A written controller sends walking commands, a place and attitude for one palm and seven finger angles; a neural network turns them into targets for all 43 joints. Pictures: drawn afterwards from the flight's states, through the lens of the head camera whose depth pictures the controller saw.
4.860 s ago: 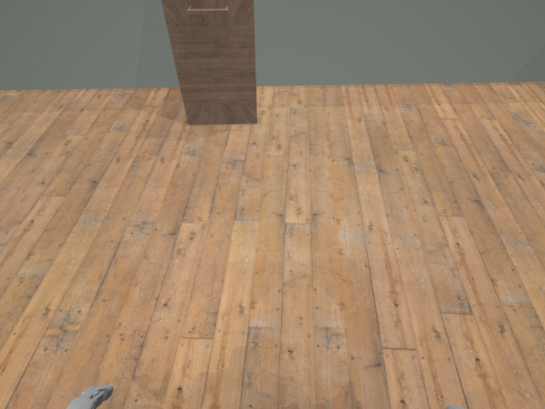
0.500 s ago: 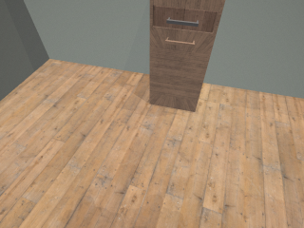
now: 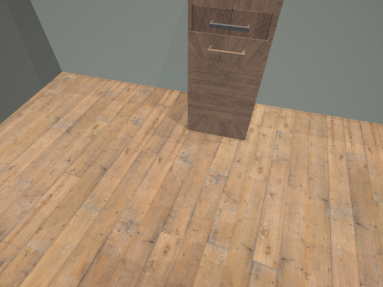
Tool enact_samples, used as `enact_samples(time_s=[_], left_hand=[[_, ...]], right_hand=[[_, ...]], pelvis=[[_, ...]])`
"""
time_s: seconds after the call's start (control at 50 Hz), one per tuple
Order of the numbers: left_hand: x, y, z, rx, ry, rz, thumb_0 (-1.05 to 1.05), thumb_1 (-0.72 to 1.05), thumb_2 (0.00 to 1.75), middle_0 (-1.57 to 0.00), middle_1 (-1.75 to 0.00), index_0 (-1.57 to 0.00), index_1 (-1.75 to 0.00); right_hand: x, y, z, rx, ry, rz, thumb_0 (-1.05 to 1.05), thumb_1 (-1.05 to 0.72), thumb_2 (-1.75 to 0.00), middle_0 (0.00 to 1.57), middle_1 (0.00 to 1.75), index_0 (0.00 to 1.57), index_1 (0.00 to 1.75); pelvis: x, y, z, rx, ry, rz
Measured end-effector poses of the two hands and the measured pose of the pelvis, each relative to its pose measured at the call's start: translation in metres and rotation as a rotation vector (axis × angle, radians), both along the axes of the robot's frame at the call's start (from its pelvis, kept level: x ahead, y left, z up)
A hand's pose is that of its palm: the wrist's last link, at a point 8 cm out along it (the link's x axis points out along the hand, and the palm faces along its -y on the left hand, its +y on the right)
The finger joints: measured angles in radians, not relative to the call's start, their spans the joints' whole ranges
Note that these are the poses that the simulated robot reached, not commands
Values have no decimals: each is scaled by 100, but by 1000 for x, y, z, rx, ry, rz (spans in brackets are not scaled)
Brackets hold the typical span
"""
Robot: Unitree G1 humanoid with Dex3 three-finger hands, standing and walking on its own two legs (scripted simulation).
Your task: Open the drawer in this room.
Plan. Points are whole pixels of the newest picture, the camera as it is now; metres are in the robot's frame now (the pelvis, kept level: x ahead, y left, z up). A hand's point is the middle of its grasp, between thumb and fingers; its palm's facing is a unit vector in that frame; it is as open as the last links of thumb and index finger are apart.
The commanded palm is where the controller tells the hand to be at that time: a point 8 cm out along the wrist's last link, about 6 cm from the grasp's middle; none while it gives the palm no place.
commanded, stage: look at it before walking up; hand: left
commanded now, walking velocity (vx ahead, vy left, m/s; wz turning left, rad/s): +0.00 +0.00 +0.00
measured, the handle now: (229, 25) +1.24 -0.11 +0.03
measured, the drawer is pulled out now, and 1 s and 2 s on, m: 0.00 0.00 0.00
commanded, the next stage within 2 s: walk to a spot facing it in 0.08 s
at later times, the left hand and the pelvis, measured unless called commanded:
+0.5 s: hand out of the picture +0.00 +0.17 -0.19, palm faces +0.00 -0.99 -0.17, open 7.4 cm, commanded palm none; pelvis +0.03 +0.00 -0.02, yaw -6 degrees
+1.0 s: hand (175, 205) +0.38 +0.08 -0.19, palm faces -0.31 -0.93 -0.22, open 7.3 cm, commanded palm none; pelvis +0.22 -0.07 -0.02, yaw -18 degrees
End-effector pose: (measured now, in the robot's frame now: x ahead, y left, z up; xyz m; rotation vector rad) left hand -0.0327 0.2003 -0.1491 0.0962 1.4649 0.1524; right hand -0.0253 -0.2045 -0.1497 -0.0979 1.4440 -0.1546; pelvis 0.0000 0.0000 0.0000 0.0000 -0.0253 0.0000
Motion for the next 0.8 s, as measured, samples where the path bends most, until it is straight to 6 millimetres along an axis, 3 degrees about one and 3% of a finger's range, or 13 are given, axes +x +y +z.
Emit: enact_samples(time_s=[0.34,0.46,0.54,0.58,0.64,0.72,0.8], left_hand=[[6,6,-1,21,12,-12,0,91,90,-20,-30,-20,-30],[24,18,-9,19,31,-30,0,91,90,-20,-30,-20,-30],[49,29,-18,5,51,-68,0,91,90,-20,-30,-20,-30],[73,33,-19,3,58,-109,0,91,90,-20,-30,-19,-30],[129,33,-15,9,8,-175,1,91,90,-20,-30,-19,-30],[227,18,-11,10,-122,-264,1,91,90,-20,-30,-19,-30],[328,-18,-9,-2,-263,-356,1,92,90,-20,-30,-19,-30]], right_hand=[[2,-11,-7,-2,-4,-28,0,-91,-89,20,30,20,30],[2,-17,-9,-32,10,-85,0,-91,-89,20,30,20,30],[10,-15,-5,-72,-3,-130,0,-91,-89,20,30,20,30],[12,-12,-2,-88,-16,-158,0,-91,-89,20,30,20,30],[4,-2,2,-81,26,-197,0,-91,-89,20,30,20,30],[-8,13,7,-35,143,-244,0,-91,-89,20,30,20,30],[-7,17,6,17,253,-299,0,-90,-89,20,30,20,30]], pelvis=[[5,-7,-6,-3,10,-39],[24,-3,-15,-19,39,-83],[45,4,-19,-14,51,-122],[57,5,-19,-14,54,-140],[75,4,-16,-18,54,-163],[103,-6,-15,-17,58,-196],[135,-23,-22,-20,61,-232]])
